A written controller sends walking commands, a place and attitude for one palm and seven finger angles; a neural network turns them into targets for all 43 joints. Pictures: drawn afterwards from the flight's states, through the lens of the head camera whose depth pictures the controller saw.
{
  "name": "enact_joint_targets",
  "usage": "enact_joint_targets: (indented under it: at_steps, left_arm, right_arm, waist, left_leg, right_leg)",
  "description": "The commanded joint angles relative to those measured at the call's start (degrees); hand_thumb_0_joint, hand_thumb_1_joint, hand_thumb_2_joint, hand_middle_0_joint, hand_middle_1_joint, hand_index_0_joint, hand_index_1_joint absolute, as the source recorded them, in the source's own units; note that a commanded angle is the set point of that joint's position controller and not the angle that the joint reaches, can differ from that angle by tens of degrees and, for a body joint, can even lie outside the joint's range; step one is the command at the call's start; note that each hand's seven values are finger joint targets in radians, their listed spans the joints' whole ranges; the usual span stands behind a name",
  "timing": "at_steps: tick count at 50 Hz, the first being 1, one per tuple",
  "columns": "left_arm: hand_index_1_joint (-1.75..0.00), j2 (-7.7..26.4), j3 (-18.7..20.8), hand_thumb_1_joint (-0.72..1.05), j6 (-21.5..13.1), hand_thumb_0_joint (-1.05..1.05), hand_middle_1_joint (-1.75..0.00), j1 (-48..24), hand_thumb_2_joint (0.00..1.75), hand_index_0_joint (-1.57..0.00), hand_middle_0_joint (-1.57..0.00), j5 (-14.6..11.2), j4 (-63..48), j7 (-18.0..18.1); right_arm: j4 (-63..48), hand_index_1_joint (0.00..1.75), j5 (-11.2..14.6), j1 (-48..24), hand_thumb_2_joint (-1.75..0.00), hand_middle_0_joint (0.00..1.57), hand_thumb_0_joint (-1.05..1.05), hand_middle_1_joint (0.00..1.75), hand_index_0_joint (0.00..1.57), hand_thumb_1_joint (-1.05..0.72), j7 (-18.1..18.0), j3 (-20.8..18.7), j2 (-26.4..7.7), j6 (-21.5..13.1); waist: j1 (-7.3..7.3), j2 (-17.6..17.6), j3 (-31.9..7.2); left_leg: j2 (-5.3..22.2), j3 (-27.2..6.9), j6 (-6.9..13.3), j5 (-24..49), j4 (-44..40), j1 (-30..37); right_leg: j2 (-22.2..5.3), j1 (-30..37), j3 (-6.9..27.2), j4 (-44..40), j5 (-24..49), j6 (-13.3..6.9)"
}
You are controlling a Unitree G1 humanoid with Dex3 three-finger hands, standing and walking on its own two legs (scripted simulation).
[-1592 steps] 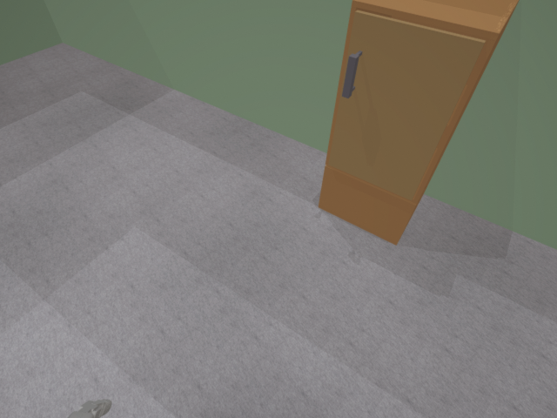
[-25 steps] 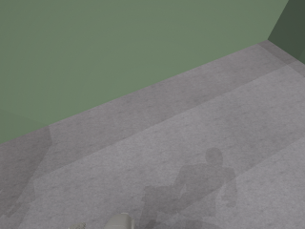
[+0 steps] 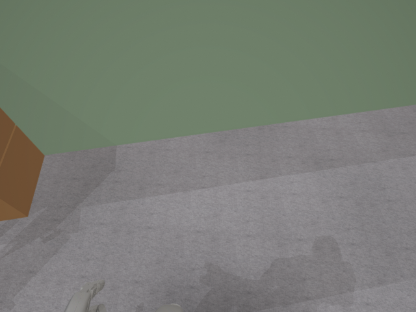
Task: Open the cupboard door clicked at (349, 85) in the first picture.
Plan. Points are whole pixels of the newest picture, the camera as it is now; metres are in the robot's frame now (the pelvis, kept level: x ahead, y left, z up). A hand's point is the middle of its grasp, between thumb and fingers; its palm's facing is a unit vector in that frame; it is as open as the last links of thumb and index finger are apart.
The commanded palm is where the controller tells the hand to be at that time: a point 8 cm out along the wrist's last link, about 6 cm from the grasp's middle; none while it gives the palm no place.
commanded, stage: turn to face it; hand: left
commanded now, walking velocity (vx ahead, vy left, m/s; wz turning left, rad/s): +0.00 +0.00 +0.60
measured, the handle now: out of the picture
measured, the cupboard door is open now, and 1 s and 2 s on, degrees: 48 48 48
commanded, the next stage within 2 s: take the last steps up to it in 1.64 s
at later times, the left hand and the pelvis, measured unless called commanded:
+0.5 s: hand out of the picture +0.01 +0.22 -0.17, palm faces +0.35 -0.90 -0.25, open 7.4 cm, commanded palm none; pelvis +0.02 -0.01 +0.01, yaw +19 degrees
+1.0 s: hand out of the picture +0.00 +0.13 -0.14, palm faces +0.60 -0.76 -0.23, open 7.4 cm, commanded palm none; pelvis +0.06 -0.06 +0.02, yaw +39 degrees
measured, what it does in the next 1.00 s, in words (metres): steps on the spot, turning left: left foot, then right foot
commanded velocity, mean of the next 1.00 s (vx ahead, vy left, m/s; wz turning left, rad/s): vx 0.00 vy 0.00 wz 0.60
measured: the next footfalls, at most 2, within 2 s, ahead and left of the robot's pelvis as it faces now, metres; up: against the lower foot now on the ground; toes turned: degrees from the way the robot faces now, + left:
left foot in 0.36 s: +0.04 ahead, +0.11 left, +0.00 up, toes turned +19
right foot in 0.72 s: +0.13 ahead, -0.15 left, +0.00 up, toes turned +24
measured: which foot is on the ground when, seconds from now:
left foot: up 0.00-0.34, down 0.36-0.72, up 0.74-1.00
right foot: down 0.00-0.34, up 0.36-0.70, down 0.72-1.00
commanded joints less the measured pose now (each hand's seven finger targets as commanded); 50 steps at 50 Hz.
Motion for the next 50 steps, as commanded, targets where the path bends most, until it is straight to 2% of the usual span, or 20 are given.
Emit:
enact_joint_targets:
  at_steps: [1,3,5,11,13,15,16,17,18,19,23,30,33,34,35,36,37,40,42,50]
  left_arm:
    - [-0.30,11.97,2.37,0.90,-1.41,0.00,-0.30,6.10,0.90,-0.20,-0.20,0.34,-2.76,1.25]
    - [-0.30,7.61,1.50,0.90,-1.37,0.00,-0.30,0.81,0.90,-0.20,-0.20,0.08,-3.77,1.56]
    - [-0.30,6.13,0.87,0.90,-1.79,0.00,-0.30,1.49,0.90,-0.20,-0.20,0.02,-3.51,1.36]
    - [-0.30,9.41,2.24,0.90,-1.92,0.00,-0.30,9.33,0.90,-0.20,-0.20,0.46,-0.39,1.39]
    - [-0.30,9.74,2.42,0.90,-1.85,0.00,-0.30,9.22,0.90,-0.20,-0.20,0.50,0.23,1.19]
    - [-0.30,9.92,2.77,0.90,-1.76,0.00,-0.30,7.13,0.90,-0.20,-0.20,-0.09,-0.22,0.88]
    - [-0.30,8.96,2.54,0.90,-1.55,0.00,-0.30,5.98,0.90,-0.20,-0.20,-0.51,-0.72,0.67]
    - [-0.30,4.86,1.79,0.90,-1.12,0.00,-0.30,4.90,0.90,-0.20,-0.20,-0.87,-2.76,0.25]
    - [-0.30,3.80,0.64,0.90,-0.58,0.00,-0.30,0.27,0.90,-0.20,-0.20,-0.53,-5.05,0.52]
    - [-0.30,4.99,0.93,0.90,-0.20,0.00,-0.30,-0.81,0.90,-0.20,-0.20,-0.27,-5.78,0.70]
    - [-0.30,4.81,1.54,0.90,0.71,0.00,-0.30,0.94,0.90,-0.20,-0.20,0.03,-1.88,-0.06]
    - [-0.30,3.34,1.03,0.90,0.29,0.00,-0.30,0.03,0.90,-0.20,-0.20,-0.43,-2.65,-0.08]
    - [-0.30,3.95,1.26,0.90,-0.47,0.00,-0.30,4.84,0.90,-0.20,-0.20,-0.62,-1.72,0.03]
    - [-0.30,5.19,1.69,0.90,-0.91,0.00,-0.30,7.29,0.90,-0.20,-0.20,-0.61,-1.19,0.27]
    - [-0.30,9.69,2.71,0.90,-1.54,0.00,-0.30,9.63,0.90,-0.20,-0.20,0.18,-0.96,0.82]
    - [-0.30,14.21,3.28,0.90,-1.57,0.00,-0.30,9.37,0.90,-0.20,-0.20,0.76,-1.35,1.15]
    - [-0.30,12.97,2.49,0.90,-1.51,0.00,-0.30,7.95,0.90,-0.20,-0.20,0.25,-1.83,1.41]
    - [-0.30,6.74,1.00,0.90,-1.48,0.00,-0.30,0.73,0.90,-0.20,-0.20,-0.11,-3.29,1.48]
    - [-0.30,6.13,0.89,0.90,-1.80,0.00,-0.30,2.03,0.90,-0.20,-0.20,-0.09,-3.06,1.35]
    - [-0.30,9.19,2.40,0.90,-1.91,0.00,-0.30,8.58,0.90,-0.20,-0.20,0.46,-0.09,1.33]
  right_arm:
    - [-7.74,0.30,0.05,-4.15,-0.90,0.20,0.00,0.30,0.20,-0.90,0.43,-2.58,-7.12,-1.32]
    - [-4.84,0.30,-0.03,-1.98,-0.90,0.20,0.00,0.30,0.20,-0.90,0.75,-3.05,-6.48,-0.19]
    - [-4.51,0.30,0.15,-2.35,-0.90,0.20,0.00,0.30,0.20,-0.90,1.22,-1.99,-4.79,-0.26]
    - [-5.25,0.30,0.61,-7.08,-0.90,0.20,0.00,0.30,0.20,-0.90,1.50,-0.46,-2.24,-1.12]
    - [-5.30,0.30,0.67,-5.96,-0.90,0.20,0.00,0.30,0.20,-0.90,1.39,-0.49,-2.51,-1.35]
    - [-4.32,0.30,0.39,-1.55,-0.90,0.20,0.00,0.30,0.20,-0.90,1.14,-0.88,-4.42,-1.71]
    - [-3.23,0.30,0.15,2.41,-0.90,0.20,0.00,0.30,0.20,-0.90,1.00,-1.66,-7.07,-2.01]
    - [-2.66,0.30,-0.48,6.68,-0.90,0.20,0.00,0.30,0.20,-0.90,0.57,-3.47,-13.76,-2.46]
    - [-1.66,0.30,-0.11,10.45,-0.90,0.20,0.00,0.30,0.20,-0.90,0.00,-3.95,-16.56,-2.04]
    - [-1.46,0.30,-0.29,10.11,-0.90,0.20,0.00,0.30,0.20,-0.90,-0.36,-3.64,-16.26,-1.89]
    - [-4.24,0.30,-0.38,-0.46,-0.90,0.20,0.00,0.30,0.20,-0.90,-1.42,-2.11,-11.26,-2.52]
    - [-3.84,0.30,-0.63,0.35,-0.90,0.20,0.00,0.30,0.20,-0.90,-1.03,-2.80,-11.76,-2.29]
    - [-4.77,0.30,-0.28,-2.60,-0.90,0.20,0.00,0.30,0.20,-0.90,-0.87,-3.26,-11.89,-1.79]
    - [-5.22,0.30,0.09,-3.44,-0.90,0.20,0.00,0.30,0.20,-0.90,-0.78,-3.19,-10.72,-1.68]
    - [-6.14,0.30,0.69,-3.04,-0.90,0.20,0.00,0.30,0.20,-0.90,-0.46,-2.75,-7.29,-1.66]
    - [-7.50,0.30,0.67,-3.95,-0.90,0.20,0.00,0.30,0.20,-0.90,-0.18,-2.39,-4.94,-1.73]
    - [-7.12,0.30,0.17,-4.09,-0.90,0.20,0.00,0.30,0.20,-0.90,0.09,-2.68,-7.74,-1.45]
    - [-4.00,0.30,0.00,-2.17,-0.90,0.20,0.00,0.30,0.20,-0.90,0.83,-2.56,-6.12,-0.26]
    - [-3.86,0.30,0.18,-2.39,-0.90,0.20,0.00,0.30,0.20,-0.90,1.23,-2.01,-4.50,0.01]
    - [-4.89,0.30,0.58,-6.88,-0.90,0.20,0.00,0.30,0.20,-0.90,1.46,-0.64,-2.55,-1.01]
  waist:
    - [2.86,-14.65,-6.13]
    - [-0.38,-15.11,-4.31]
    - [-0.40,-14.29,-4.64]
    - [3.75,-11.95,-7.68]
    - [3.15,-13.13,-8.04]
    - [0.12,-11.60,-9.37]
    - [-2.35,-6.07,-11.33]
    - [-4.80,12.17,-12.97]
    - [-6.24,14.70,-12.50]
    - [-5.66,9.41,-11.96]
    - [-0.65,9.98,-6.10]
    - [-0.80,8.86,-8.24]
    - [1.63,8.50,-8.60]
    - [3.05,5.51,-9.04]
    - [4.32,-7.11,-9.61]
    - [4.92,-21.42,-8.29]
    - [3.92,-16.45,-7.09]
    - [-0.41,-14.48,-3.91]
    - [-0.16,-14.06,-4.49]
    - [3.35,-12.24,-7.27]
  left_leg:
    - [0.10,2.04,0.87,-15.84,31.28,-13.07]
    - [2.01,3.61,-0.28,-9.03,36.78,-12.83]
    - [2.09,6.45,-1.49,-7.53,31.01,-12.11]
    - [0.49,12.67,-1.16,-8.48,8.27,-5.76]
    - [0.05,13.45,-0.42,-6.65,2.77,-2.19]
    - [-0.28,13.60,0.55,2.16,-6.20,6.38]
    - [2.48,10.23,2.00,11.80,-10.77,16.09]
    - [18.07,-11.57,9.66,29.95,-12.98,25.52]
    - [24.73,-18.89,16.05,44.23,-13.40,25.35]
    - [25.35,-15.87,17.69,37.42,-13.31,22.68]
    - [14.43,-8.18,11.21,19.21,-16.78,10.00]
    - [12.12,-9.44,11.07,19.52,-14.63,9.99]
    - [9.90,-9.94,9.06,18.91,-10.55,4.32]
    - [7.52,-9.37,6.97,13.89,-7.35,-0.80]
    - [1.47,-3.55,3.13,0.12,2.44,-10.44]
    - [-4.53,4.97,-0.26,-17.96,18.67,-15.21]
    - [-0.65,2.05,0.47,-17.85,29.32,-13.48]
    - [2.06,4.34,-0.96,-8.30,35.30,-13.01]
    - [1.74,6.74,-1.73,-6.45,30.67,-11.95]
    - [1.23,12.59,-0.84,-8.39,6.55,-4.73]
  right_leg:
    - [-24.26,7.66,20.49,-20.81,2.98,-11.56]
    - [-18.37,6.01,12.02,-18.78,8.67,-9.15]
    - [-14.91,10.09,2.86,-15.19,24.09,-8.17]
    - [-17.12,19.58,-1.66,-8.41,40.67,-8.37]
    - [-17.59,18.73,-2.56,-6.21,40.80,-7.58]
    - [-16.78,14.00,-5.93,-0.59,36.79,-4.83]
    - [-15.55,6.68,-7.68,6.82,28.78,-2.37]
    - [-6.99,-10.29,-9.51,20.19,-5.73,2.13]
    - [-3.87,-16.92,-3.13,28.85,-21.68,2.64]
    - [-4.89,-17.20,0.87,32.30,-19.93,1.92]
    - [-3.76,-13.55,2.62,30.90,-7.07,2.35]
    - [0.17,-5.56,0.58,12.75,-7.74,2.33]
    - [2.56,5.60,-0.95,-0.93,-1.02,1.89]
    - [1.19,12.82,-0.12,-9.03,3.89,1.57]
    - [-10.09,20.65,11.28,-17.72,1.33,-1.41]
    - [-25.02,17.38,25.63,-21.62,6.06,-8.28]
    - [-25.80,10.93,22.51,-20.30,8.56,-11.31]
    - [-16.36,9.09,7.13,-16.11,19.93,-9.09]
    - [-14.68,11.32,1.61,-15.17,25.52,-8.00]
    - [-18.57,19.30,-2.64,-8.79,37.79,-8.69]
